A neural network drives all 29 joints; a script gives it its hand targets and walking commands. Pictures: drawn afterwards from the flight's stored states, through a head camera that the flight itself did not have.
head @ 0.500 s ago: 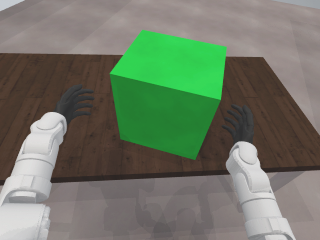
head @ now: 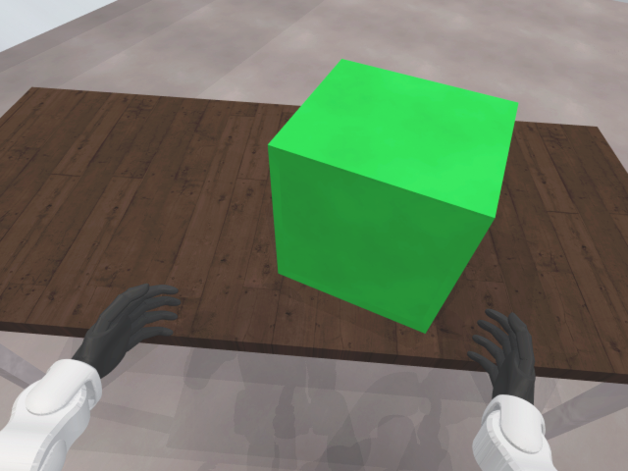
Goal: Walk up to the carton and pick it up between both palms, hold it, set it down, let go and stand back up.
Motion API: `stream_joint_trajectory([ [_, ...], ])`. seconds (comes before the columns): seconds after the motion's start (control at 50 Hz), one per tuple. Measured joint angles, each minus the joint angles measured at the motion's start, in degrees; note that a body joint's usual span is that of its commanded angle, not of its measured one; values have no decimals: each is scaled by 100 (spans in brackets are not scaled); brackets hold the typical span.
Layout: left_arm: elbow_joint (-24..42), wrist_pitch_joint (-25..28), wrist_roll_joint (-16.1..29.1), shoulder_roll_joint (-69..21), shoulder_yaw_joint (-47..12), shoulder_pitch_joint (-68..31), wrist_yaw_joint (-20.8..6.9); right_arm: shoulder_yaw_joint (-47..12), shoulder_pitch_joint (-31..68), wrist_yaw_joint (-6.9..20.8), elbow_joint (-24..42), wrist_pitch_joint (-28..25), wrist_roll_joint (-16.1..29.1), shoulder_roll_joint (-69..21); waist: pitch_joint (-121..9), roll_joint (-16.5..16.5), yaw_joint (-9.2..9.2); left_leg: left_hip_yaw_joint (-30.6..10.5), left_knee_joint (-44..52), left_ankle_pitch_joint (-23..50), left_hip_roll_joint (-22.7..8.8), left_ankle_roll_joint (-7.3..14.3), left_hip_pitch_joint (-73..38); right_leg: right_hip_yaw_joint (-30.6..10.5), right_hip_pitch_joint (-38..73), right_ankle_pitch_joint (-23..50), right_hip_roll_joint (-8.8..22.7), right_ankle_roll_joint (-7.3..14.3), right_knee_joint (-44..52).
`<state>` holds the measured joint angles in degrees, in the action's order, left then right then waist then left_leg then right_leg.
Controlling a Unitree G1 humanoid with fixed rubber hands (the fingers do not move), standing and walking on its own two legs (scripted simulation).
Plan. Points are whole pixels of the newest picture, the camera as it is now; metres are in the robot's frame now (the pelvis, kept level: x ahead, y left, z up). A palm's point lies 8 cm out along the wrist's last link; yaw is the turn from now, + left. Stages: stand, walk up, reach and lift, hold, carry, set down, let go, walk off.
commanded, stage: set down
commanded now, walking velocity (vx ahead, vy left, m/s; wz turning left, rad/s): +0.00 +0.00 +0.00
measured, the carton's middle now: (384, 198) +0.48 -0.07 +0.06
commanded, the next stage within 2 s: let go in 1.58 s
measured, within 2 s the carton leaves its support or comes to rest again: neither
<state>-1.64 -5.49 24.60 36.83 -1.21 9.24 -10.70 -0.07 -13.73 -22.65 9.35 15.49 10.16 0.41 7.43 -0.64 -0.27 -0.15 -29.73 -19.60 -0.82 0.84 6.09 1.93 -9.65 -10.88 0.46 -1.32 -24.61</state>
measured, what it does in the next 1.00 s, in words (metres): stands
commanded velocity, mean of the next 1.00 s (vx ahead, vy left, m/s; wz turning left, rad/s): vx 0.00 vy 0.00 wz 0.00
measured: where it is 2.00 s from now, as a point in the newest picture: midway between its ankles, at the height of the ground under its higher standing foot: outside the picture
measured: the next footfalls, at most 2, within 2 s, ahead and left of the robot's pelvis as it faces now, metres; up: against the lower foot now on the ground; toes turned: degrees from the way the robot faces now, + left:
none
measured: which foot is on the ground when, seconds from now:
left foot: down 0.00-1.00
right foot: down 0.00-1.00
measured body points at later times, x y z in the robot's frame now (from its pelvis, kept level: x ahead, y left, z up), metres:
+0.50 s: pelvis +0.03 +0.02 +0.00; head +0.06 +0.04 +0.45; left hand +0.23 +0.26 +0.00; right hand +0.20 -0.21 +0.00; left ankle -0.03 +0.10 -0.74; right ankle +0.03 -0.14 -0.74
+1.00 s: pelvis +0.02 +0.02 +0.00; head +0.04 +0.05 +0.45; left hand +0.22 +0.27 -0.01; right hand +0.18 -0.20 -0.01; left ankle -0.03 +0.10 -0.74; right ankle +0.03 -0.14 -0.74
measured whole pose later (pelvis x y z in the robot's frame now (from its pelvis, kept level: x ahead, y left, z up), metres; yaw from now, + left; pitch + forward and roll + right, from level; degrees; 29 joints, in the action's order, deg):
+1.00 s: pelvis +0.02 +0.02 +0.00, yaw -2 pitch -8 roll -4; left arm -2.0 -6.9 12.5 24.5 1.0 18.8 -9.0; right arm 1.1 -25.6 -13.8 0.7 3.6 9.4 4.0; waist 10.5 0.7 -1.8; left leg 1.9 -28.3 -21.4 -1.7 1.8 -0.7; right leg -1.2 -1.6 -9.8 -0.9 -1.3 -18.9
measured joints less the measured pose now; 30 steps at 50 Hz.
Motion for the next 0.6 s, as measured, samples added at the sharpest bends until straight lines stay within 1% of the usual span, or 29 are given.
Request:
stream_joint_trajectory([
  [0.06,110,-75,-165,-79,141,131,-101,-29,-246,-36,88,-63,19,-14,53,25,-18,17,62,-35,-27,8,-200,-15,223,7,-30,-10,128],
  [0.12,186,-83,-276,-206,211,366,-115,-14,-580,36,144,-181,-5,-5,120,63,-35,47,58,-96,-59,21,-307,-45,354,4,-66,-13,206],
  [0.22,188,29,-398,-511,140,776,62,110,-997,383,10,-404,-73,115,128,120,-25,91,16,-181,-85,51,-277,-99,353,-10,-100,3,266],
  [0.32,147,230,-536,-756,1,1034,234,213,-1151,707,-252,-781,-92,236,69,149,-7,116,18,-216,-79,80,-203,-142,292,-14,-101,-23,313],
  [0.42,50,352,-689,-910,-62,1075,321,264,-1066,909,-633,-1152,-102,306,51,184,-10,119,91,-211,-69,93,-270,-168,384,13,-99,-44,435],
  [0.5,-48,321,-794,-1021,-75,1045,353,287,-930,1012,-996,-1395,-104,374,51,232,-24,121,170,-195,-67,92,-390,-191,528,54,-104,-45,565],
  [0.52,-47,294,-587,-971,-114,993,291,286,-936,893,-900,-1350,-41,346,49,221,-24,106,173,-186,-48,97,-395,-188,552,61,-80,-143,585],
  [0.54,-26,319,-510,-899,-140,938,229,255,-947,765,-756,-1342,-54,298,62,195,-32,98,205,-172,-25,119,-424,-185,559,52,-58,-191,564],
  [0.56,-7,340,-520,-836,-128,886,177,205,-944,684,-641,-1338,-72,245,83,159,-57,111,255,-152,-7,136,-478,-199,573,38,-44,-193,538],
  [0.6,-21,313,-606,-757,-19,757,103,84,-881,615,-528,-1264,-77,160,147,106,-110,151,325,-124,-8,131,-609,-241,657,32,-50,-148,537],
])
